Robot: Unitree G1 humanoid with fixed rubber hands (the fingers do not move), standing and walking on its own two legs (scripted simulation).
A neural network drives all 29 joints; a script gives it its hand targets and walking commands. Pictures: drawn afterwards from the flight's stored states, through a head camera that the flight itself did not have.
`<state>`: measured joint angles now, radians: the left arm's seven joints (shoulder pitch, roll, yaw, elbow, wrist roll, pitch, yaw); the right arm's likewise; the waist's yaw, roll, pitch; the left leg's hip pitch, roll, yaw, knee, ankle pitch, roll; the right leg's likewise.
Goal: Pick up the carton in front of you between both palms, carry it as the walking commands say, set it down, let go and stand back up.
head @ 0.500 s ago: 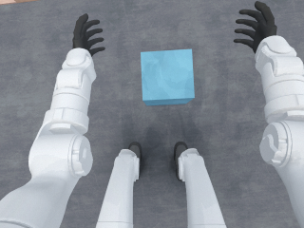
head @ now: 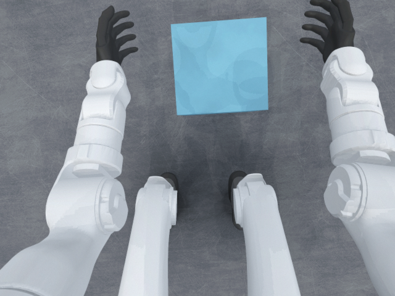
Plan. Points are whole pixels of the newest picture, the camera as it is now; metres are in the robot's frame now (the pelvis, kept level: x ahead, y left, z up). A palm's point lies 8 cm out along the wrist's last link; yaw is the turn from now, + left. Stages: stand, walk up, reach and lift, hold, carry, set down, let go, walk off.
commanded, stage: reach and lift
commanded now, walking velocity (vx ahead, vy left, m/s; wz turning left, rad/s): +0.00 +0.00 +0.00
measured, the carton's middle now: (217, 76) +0.51 -0.05 -0.42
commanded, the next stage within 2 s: none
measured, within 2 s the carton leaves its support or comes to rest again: leaves its support in 1.36 s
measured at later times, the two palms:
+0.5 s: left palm (141, 77) +0.51 +0.14 -0.34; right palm (290, 69) +0.50 -0.23 -0.34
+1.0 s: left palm (149, 74) +0.51 +0.12 -0.34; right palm (280, 66) +0.51 -0.20 -0.34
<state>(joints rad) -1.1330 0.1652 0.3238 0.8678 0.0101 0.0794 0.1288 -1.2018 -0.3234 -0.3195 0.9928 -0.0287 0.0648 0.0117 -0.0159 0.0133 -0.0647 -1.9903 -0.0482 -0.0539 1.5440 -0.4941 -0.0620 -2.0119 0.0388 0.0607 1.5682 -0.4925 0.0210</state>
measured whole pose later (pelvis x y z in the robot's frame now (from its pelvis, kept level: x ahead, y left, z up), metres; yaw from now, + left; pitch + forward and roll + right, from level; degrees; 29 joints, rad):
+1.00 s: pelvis -0.04 +0.01 -0.17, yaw +0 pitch +37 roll +2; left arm -1.51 0.25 0.11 1.11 -0.21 0.06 0.17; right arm -1.58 -0.43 -0.03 1.24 0.21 0.05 -0.05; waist -0.02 0.03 0.40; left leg -2.24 -0.07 -0.03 2.18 -0.58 -0.07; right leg -2.26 0.02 0.05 2.19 -0.57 0.02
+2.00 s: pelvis -0.05 +0.01 -0.05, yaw -2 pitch +43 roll +1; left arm -1.09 -0.05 0.54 0.66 0.23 0.37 0.08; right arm -1.13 -0.07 -0.45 0.75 -0.25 0.40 0.00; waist -0.01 0.03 -0.14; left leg -2.01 -0.13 -0.10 1.74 -0.49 -0.09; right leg -2.03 0.09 0.10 1.74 -0.46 0.06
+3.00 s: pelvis +0.05 +0.01 +0.21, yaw -4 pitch +11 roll +0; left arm -0.31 -0.16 0.30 0.47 0.21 0.40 0.05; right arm -0.31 0.13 -0.29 0.49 -0.22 0.43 -0.02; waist 0.00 0.01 -0.15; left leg -0.54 -0.06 -0.14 0.67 -0.32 -0.02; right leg -0.55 0.05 0.14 0.66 -0.29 0.03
